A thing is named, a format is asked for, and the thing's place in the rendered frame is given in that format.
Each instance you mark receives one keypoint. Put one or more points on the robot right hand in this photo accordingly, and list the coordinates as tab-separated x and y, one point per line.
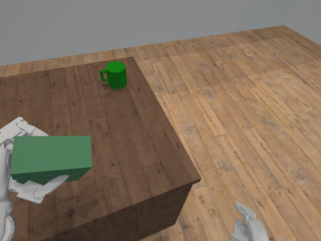
254	231

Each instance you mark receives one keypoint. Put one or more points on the sponge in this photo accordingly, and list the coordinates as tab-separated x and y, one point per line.
43	158

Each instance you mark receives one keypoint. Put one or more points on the robot left hand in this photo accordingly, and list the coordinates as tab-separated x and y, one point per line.
30	191

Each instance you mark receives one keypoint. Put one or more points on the table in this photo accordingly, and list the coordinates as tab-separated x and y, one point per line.
141	173

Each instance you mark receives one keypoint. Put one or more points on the left robot forearm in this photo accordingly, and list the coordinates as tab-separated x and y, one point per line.
7	222

